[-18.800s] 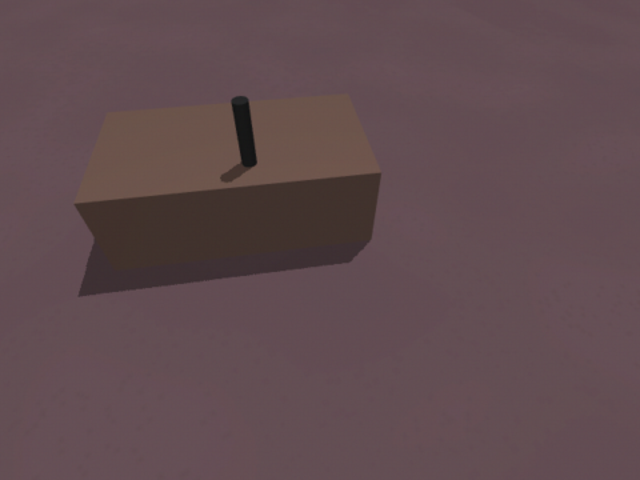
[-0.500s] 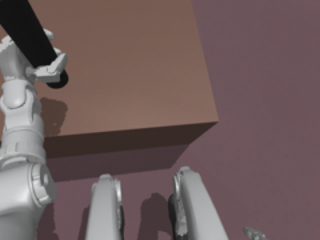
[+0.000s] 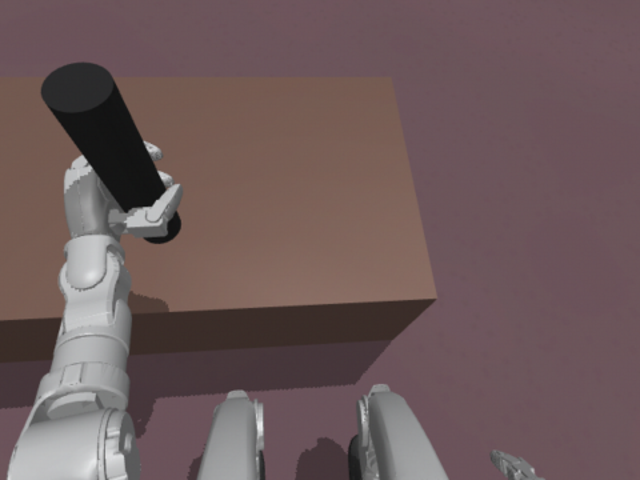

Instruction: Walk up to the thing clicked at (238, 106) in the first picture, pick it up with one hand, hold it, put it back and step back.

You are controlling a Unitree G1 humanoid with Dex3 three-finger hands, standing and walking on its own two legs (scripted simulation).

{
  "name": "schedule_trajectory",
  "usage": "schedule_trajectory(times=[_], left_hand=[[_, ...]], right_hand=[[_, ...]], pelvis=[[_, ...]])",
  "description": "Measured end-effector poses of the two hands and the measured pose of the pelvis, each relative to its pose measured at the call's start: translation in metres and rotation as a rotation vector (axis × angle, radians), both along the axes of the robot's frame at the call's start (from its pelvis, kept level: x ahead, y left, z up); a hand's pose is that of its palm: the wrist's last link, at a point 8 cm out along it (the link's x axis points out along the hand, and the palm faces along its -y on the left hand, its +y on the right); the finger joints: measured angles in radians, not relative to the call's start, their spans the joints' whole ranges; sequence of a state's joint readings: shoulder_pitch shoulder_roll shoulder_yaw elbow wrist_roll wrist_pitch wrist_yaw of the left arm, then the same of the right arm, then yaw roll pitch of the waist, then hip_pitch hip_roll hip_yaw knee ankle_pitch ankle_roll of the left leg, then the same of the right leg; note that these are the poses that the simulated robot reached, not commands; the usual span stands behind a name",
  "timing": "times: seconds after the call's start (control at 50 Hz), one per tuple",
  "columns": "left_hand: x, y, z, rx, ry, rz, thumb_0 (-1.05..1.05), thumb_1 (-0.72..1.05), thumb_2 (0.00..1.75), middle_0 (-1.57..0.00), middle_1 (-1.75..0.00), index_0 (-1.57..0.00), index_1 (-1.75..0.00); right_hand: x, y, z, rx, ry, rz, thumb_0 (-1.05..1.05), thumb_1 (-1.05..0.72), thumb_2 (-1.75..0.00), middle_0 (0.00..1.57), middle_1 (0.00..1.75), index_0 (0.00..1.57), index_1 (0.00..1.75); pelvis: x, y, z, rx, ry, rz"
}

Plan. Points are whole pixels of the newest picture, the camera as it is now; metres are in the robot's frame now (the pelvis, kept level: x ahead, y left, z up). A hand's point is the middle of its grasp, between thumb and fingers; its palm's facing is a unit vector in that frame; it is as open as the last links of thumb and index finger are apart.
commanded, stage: lift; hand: left
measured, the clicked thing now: (129, 174) +0.45 +0.21 +0.07
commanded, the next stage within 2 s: hold in 1.06 s
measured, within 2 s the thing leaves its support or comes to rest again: neither
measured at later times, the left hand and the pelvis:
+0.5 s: hand (119, 197) +0.40 +0.19 +0.11, palm faces +0.16 -0.99 -0.02, open 7.6 cm; pelvis +0.01 +0.00 +0.07, yaw +1 degrees
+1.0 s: hand (112, 192) +0.38 +0.18 +0.15, palm faces +0.16 -0.99 -0.01, open 7.6 cm; pelvis +0.03 +0.00 +0.10, yaw +1 degrees
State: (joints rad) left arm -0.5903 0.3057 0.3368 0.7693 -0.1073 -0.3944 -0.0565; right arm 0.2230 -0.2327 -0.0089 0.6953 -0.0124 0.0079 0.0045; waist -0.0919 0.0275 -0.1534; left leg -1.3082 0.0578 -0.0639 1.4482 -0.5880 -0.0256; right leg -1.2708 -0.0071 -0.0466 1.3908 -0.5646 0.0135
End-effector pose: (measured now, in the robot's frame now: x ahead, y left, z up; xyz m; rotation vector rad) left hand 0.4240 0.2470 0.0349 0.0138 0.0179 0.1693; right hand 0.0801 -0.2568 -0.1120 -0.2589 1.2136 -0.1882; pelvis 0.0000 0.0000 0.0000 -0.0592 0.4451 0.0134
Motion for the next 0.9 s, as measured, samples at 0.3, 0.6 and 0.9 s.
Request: schedule_trajectory(times=[0.3, 0.6, 0.9], left_hand=[[-0.042, -0.002, 0.057, 0.003, 0.003, 0.0, -0.02, -0.14, 1.17, -0.82, -1.17, -0.86, -1.16], [-0.064, -0.009, 0.086, -0.006, 0.003, -0.01, -0.02, -0.15, 1.19, -0.82, -1.18, -0.86, -1.17], [-0.072, -0.015, 0.109, -0.006, -0.015, -0.011, -0.02, -0.15, 1.19, -0.81, -1.19, -0.85, -1.18]], right_hand=[[0.035, 0.006, 0.061, 0.002, -0.121, 0.032, 0.0, -0.91, -0.9, 0.2, 0.3, 0.21, 0.29], [0.043, 0.016, 0.088, 0.029, -0.167, 0.039, 0.0, -0.92, -0.9, 0.2, 0.3, 0.21, 0.29], [0.057, 0.018, 0.103, 0.042, -0.199, 0.039, 0.0, -0.91, -0.9, 0.2, 0.3, 0.21, 0.29]], pelvis=[[0.011, 0.002, 0.053, 0.011, -0.127, 0.016], [0.016, 0.004, 0.08, 0.023, -0.203, 0.015], [0.026, 0.003, 0.095, 0.031, -0.252, 0.013]])
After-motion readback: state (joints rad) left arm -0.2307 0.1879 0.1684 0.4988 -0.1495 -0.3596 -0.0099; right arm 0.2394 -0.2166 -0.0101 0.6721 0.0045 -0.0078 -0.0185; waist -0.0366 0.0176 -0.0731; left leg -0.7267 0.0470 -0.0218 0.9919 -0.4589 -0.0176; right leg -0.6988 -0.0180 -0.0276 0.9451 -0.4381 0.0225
